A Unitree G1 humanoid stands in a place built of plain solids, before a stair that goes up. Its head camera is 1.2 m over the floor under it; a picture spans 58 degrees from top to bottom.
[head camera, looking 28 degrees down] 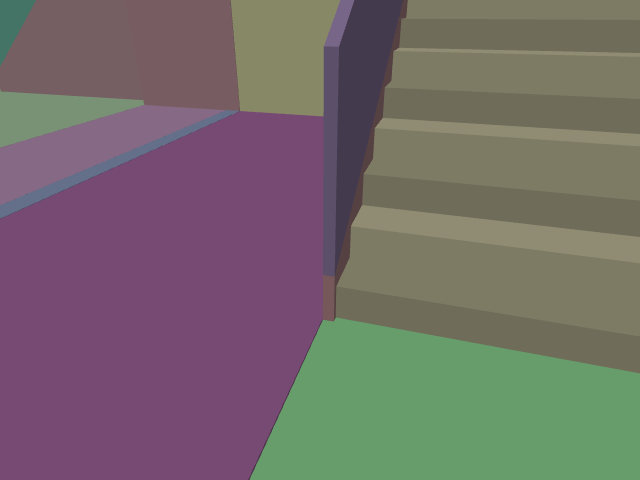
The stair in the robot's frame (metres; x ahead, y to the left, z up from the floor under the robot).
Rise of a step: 0.16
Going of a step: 0.25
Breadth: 1.60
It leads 16 degrees to the right of straight ahead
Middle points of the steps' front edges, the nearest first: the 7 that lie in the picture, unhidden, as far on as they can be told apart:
1.30 -0.84 0.17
1.54 -0.91 0.33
1.78 -0.98 0.50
2.03 -1.05 0.66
2.27 -1.12 0.82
2.51 -1.19 0.99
2.75 -1.27 1.15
